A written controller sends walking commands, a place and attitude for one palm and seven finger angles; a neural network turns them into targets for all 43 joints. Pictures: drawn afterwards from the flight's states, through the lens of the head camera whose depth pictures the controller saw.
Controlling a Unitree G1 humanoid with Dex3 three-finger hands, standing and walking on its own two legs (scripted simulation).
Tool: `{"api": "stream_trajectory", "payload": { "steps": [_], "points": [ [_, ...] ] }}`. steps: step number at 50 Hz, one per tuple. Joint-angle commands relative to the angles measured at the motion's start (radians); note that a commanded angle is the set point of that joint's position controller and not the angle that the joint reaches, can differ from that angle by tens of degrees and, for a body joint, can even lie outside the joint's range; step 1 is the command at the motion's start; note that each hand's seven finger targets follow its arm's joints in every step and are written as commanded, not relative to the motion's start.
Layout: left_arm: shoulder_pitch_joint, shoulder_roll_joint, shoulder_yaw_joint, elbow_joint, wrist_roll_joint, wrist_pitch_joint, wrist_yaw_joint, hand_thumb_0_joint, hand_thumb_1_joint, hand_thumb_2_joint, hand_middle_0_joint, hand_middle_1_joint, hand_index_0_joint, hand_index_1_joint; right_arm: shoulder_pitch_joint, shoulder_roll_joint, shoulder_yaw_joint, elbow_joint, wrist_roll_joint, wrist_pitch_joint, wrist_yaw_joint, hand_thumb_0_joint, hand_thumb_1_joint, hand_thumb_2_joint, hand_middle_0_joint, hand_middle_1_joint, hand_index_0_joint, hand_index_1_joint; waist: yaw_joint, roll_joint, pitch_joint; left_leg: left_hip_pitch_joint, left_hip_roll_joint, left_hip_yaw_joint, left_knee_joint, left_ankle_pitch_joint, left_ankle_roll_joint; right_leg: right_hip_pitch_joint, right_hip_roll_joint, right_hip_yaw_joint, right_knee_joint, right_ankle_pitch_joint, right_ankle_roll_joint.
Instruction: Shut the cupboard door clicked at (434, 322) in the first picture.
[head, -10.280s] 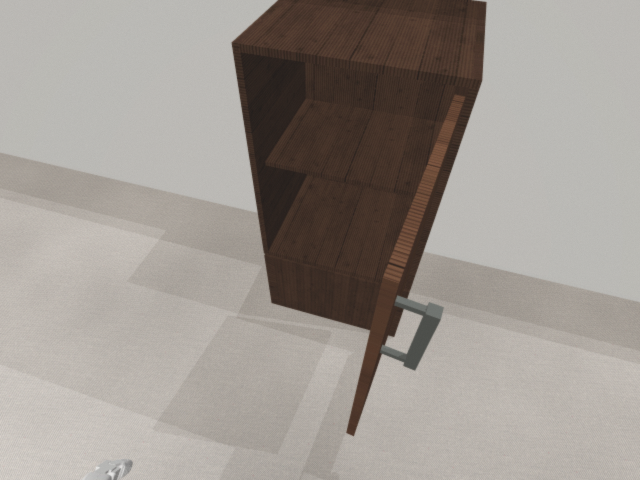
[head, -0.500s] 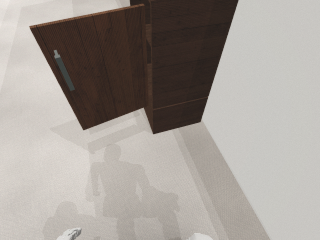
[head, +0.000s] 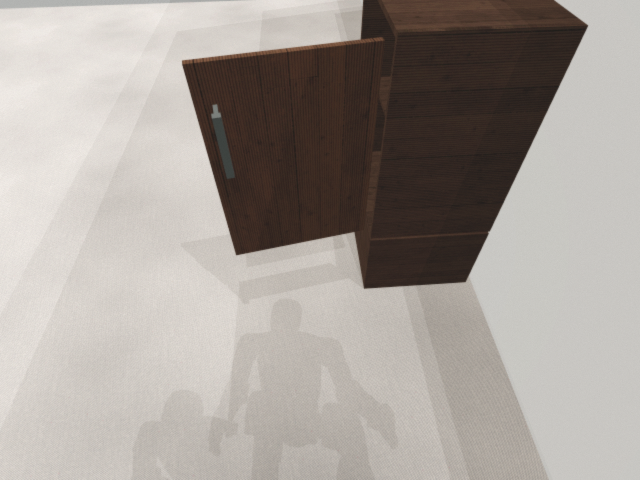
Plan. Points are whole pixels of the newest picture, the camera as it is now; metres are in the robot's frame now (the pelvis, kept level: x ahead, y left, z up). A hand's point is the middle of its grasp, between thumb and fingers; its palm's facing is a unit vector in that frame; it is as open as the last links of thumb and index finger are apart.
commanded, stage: take the last steps up to it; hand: left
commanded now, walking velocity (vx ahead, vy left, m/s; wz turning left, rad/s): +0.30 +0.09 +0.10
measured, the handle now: (223, 142) +0.76 +0.30 -0.03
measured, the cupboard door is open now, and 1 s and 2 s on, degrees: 100 100 100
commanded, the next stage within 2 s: come to a stop and stand still in 1.02 s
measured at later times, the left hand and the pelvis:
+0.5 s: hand (190, 433) +0.20 +0.23 -0.17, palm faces +0.03 -0.98 -0.19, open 7.4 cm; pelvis +0.12 +0.05 -0.01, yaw +1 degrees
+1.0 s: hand (210, 380) +0.29 +0.23 -0.18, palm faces +0.14 -0.98 -0.17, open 7.3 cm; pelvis +0.29 +0.04 +0.00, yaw +2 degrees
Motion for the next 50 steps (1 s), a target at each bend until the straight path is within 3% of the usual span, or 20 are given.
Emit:
{"api": "stream_trajectory", "payload": {
  "steps": [1, 3, 4, 5, 6, 7, 9, 13, 18, 24, 26, 27, 28, 29, 30, 32, 34, 37, 46, 50],
  "points": [
    [0.055, 0.205, 0.055, 0.0, 0.003, -0.016, 0.006, 0.0, 0.9, 0.9, -0.2, -0.3, -0.2, -0.3, -0.051, -0.017, 0.005, -0.102, 0.004, -0.059, 0.01, 0.0, -0.9, -0.9, 0.2, 0.3, 0.2, 0.3, 0.004, -0.172, -0.01, 0.037, -0.012, 0.062, -0.216, 0.019, 0.02, 0.025, -0.234, 0.233, -0.215, -0.136, -0.099],
    [0.01, 0.196, 0.051, 0.002, -0.007, -0.007, 0.002, 0.0, 0.9, 0.9, -0.2, -0.3, -0.2, -0.3, 0.074, -0.032, 0.007, -0.054, 0.004, -0.074, -0.001, 0.0, -0.9, -0.9, 0.2, 0.3, 0.2, 0.3, -0.057, -0.108, -0.028, 0.276, -0.035, 0.107, -0.414, 0.143, 0.024, -0.114, -0.168, 0.135, -0.123, -0.207, -0.041],
    [0.004, 0.154, 0.041, -0.004, -0.013, -0.002, -0.002, 0.0, 0.9, 0.9, -0.2, -0.3, -0.2, -0.3, 0.144, -0.088, -0.006, -0.032, 0.003, -0.083, -0.012, 0.0, -0.9, -0.9, 0.2, 0.3, 0.2, 0.3, -0.094, 0.041, -0.04, 0.434, 0.048, -0.001, -0.474, 0.064, 0.053, -0.267, -0.107, 0.084, 0.028, -0.248, -0.001],
    [-0.002, 0.083, 0.025, -0.032, -0.015, 0.001, -0.01, 0.0, 0.9, 0.9, -0.2, -0.3, -0.2, -0.3, 0.22, -0.182, -0.03, -0.016, -0.006, -0.084, -0.02, 0.0, -0.9, -0.9, 0.2, 0.3, 0.2, 0.3, -0.13, 0.316, -0.03, 0.502, 0.276, -0.318, -0.576, -0.116, 0.138, -0.462, 0.017, -0.022, 0.297, -0.314, 0.046],
    [-0.085, 0.084, 0.013, -0.069, -0.007, -0.003, -0.011, 0.0, 0.9, 0.9, -0.2, -0.3, -0.2, -0.3, 0.278, -0.211, -0.03, -0.007, -0.002, -0.081, -0.025, 0.0, -0.9, -0.9, 0.2, 0.3, 0.2, 0.3, -0.157, 0.295, 0.018, 0.437, 0.355, -0.424, -0.653, -0.179, 0.21, -0.523, 0.026, 0.034, 0.448, -0.331, 0.038],
    [-0.125, 0.082, 0.016, -0.071, -0.002, -0.001, -0.01, 0.0, 0.9, 0.9, -0.2, -0.3, -0.2, -0.3, 0.253, -0.182, -0.024, 0.005, -0.005, -0.085, -0.032, 0.0, -0.9, -0.9, 0.2, 0.3, 0.2, 0.3, -0.15, 0.27, 0.056, 0.371, 0.356, -0.428, -0.674, -0.211, 0.227, -0.546, 0.004, 0.083, 0.551, -0.307, 0.029],
    [-0.11, 0.088, 0.019, -0.036, -0.005, 0.0, -0.023, 0.0, 0.9, 0.9, -0.2, -0.3, -0.2, -0.3, 0.165, -0.115, 0.001, -0.01, -0.001, -0.096, -0.04, 0.0, -0.9, -0.9, 0.2, 0.3, 0.2, 0.3, -0.098, 0.176, 0.145, 0.25, 0.301, -0.325, -0.688, -0.109, 0.218, -0.527, -0.032, 0.121, 0.627, -0.162, 0.028],
    [-0.032, 0.066, 0.018, 0.008, -0.004, 0.006, -0.03, 0.0, 0.9, 0.9, -0.2, -0.3, -0.2, -0.3, 0.166, -0.071, 0.01, 0.007, 0.008, -0.128, -0.045, 0.0, -0.9, -0.9, 0.2, 0.3, 0.2, 0.3, -0.047, 0.106, 0.091, 0.283, 0.22, -0.154, -0.669, 0.248, 0.202, -0.48, -0.03, 0.111, 0.628, -0.009, 0.054],
    [-0.138, 0.056, 0.018, -0.036, -0.011, 0.01, -0.031, 0.0, 0.9, 0.9, -0.2, -0.3, -0.2, -0.3, 0.235, -0.052, 0.012, 0.052, 0.01, -0.143, -0.052, 0.0, -0.9, -0.9, 0.2, 0.3, 0.2, 0.3, -0.055, 0.097, 0.132, 0.308, 0.232, -0.113, -0.663, 0.422, 0.229, -0.512, -0.036, 0.11, 0.494, 0.057, 0.065],
    [-0.257, 0.032, 0.021, -0.093, -0.016, -0.007, -0.036, 0.0, 0.9, 0.9, -0.2, -0.3, -0.2, -0.3, 0.297, -0.053, 0.009, 0.1, -0.004, -0.143, -0.055, 0.0, -0.9, -0.9, 0.2, 0.3, 0.2, 0.3, -0.082, 0.109, 0.141, 0.309, 0.237, -0.072, -0.58, 0.585, 0.217, -0.371, 0.018, 0.07, 0.249, 0.055, 0.015],
    [-0.171, 0.049, 0.029, -0.077, -0.016, -0.016, -0.035, 0.0, 0.9, 0.9, -0.2, -0.3, -0.2, -0.3, 0.283, -0.07, 0.004, 0.105, -0.005, -0.139, -0.054, 0.0, -0.9, -0.9, 0.2, 0.3, 0.2, 0.3, -0.037, 0.086, 0.09, 0.289, 0.222, -0.047, -0.464, 0.715, 0.202, -0.207, 0.065, 0.043, 0.181, 0.026, -0.012],
    [-0.054, 0.064, 0.035, -0.04, -0.011, -0.026, -0.033, 0.0, 0.9, 0.9, -0.2, -0.3, -0.2, -0.3, 0.281, -0.071, 0.004, 0.107, -0.002, -0.138, -0.054, 0.0, -0.9, -0.9, 0.2, 0.3, 0.2, 0.3, 0.016, 0.051, 0.027, 0.268, 0.188, -0.017, -0.318, 0.79, 0.176, -0.047, 0.097, 0.02, 0.113, 0.071, -0.022],
    [0.103, 0.113, 0.05, 0.007, -0.004, -0.043, -0.027, 0.0, 0.9, 0.9, -0.2, -0.3, -0.2, -0.3, 0.276, -0.061, 0.004, 0.104, 0.007, -0.143, -0.048, 0.0, -0.9, -0.9, 0.2, 0.3, 0.2, 0.3, 0.08, -0.001, -0.075, 0.163, 0.132, 0.017, -0.101, 0.731, 0.137, 0.197, 0.057, 0.085, 0.066, 0.111, -0.049],
    [0.237, 0.226, 0.078, 0.042, 0.001, -0.056, -0.013, 0.0, 0.9, 0.9, -0.2, -0.3, -0.2, -0.3, 0.325, -0.008, 0.008, 0.082, 0.02, -0.15, -0.038, 0.0, -0.9, -0.9, 0.2, 0.3, 0.2, 0.3, 0.104, -0.221, -0.217, -0.076, -0.007, 0.081, 0.225, 0.307, 0.086, 0.441, -0.225, 0.468, -0.022, 0.153, -0.151],
    [0.262, 0.271, 0.081, 0.049, -0.022, -0.049, -0.011, 0.0, 0.9, 0.9, -0.2, -0.3, -0.2, -0.3, 0.294, -0.001, 0.006, 0.049, 0.022, -0.145, -0.041, 0.0, -0.9, -0.9, 0.2, 0.3, 0.2, 0.3, 0.084, -0.194, -0.218, -0.199, -0.058, 0.012, 0.475, -0.143, 0.083, 0.418, -0.38, 0.699, -0.158, 0.16, -0.244],
    [0.03, 0.2, 0.064, -0.011, -0.026, -0.037, -0.003, 0.0, 0.9, 0.9, -0.2, -0.3, -0.2, -0.3, 0.214, 0.002, -0.003, 0.038, 0.009, -0.124, -0.034, 0.0, -0.9, -0.9, 0.2, 0.3, 0.2, 0.3, 0.022, -0.092, -0.053, -0.244, 0.044, -0.076, 0.547, 0.008, 0.096, 0.102, -0.323, 0.63, -0.272, -0.33, -0.205],
    [-0.089, 0.109, 0.037, -0.038, -0.019, -0.037, 0.002, 0.0, 0.9, 0.9, -0.2, -0.3, -0.2, -0.3, 0.234, 0.031, -0.002, 0.053, -0.008, -0.094, -0.026, 0.0, -0.9, -0.9, 0.2, 0.3, 0.2, 0.3, -0.053, -0.086, 0.028, -0.165, 0.074, -0.061, 0.467, 0.118, 0.073, -0.137, -0.229, 0.415, -0.311, -0.289, -0.141],
    [-0.103, 0.09, 0.034, -0.027, -0.011, -0.043, 0.003, 0.0, 0.9, 0.9, -0.2, -0.3, -0.2, -0.3, 0.3, 0.06, 0.0, 0.07, -0.013, -0.07, -0.021, 0.0, -0.9, -0.9, 0.2, 0.3, 0.2, 0.3, -0.1, -0.104, 0.013, -0.082, 0.071, -0.011, 0.316, 0.154, 0.044, -0.233, -0.162, 0.256, -0.33, -0.198, -0.115],
    [0.006, 0.135, 0.045, 0.017, -0.006, -0.049, -0.005, 0.0, 0.9, 0.9, -0.2, -0.3, -0.2, -0.3, 0.094, 0.041, 0.004, -0.034, -0.004, -0.103, -0.003, 0.0, -0.9, -0.9, 0.2, 0.3, 0.2, 0.3, -0.023, -0.071, 0.034, -0.069, 0.048, 0.035, -0.132, 0.158, 0.037, -0.055, -0.192, 0.256, -0.3, -0.117, -0.165],
    [0.008, 0.106, 0.041, 0.028, -0.014, -0.034, -0.003, 0.0, 0.9, 0.9, -0.2, -0.3, -0.2, -0.3, 0.168, 0.022, 0.012, -0.003, -0.002, -0.128, -0.015, 0.0, -0.9, -0.9, 0.2, 0.3, 0.2, 0.3, -0.062, -0.043, 0.007, 0.197, 0.005, 0.07, -0.387, 0.224, 0.036, -0.108, -0.111, 0.176, -0.117, -0.055, -0.111]
  ]
}}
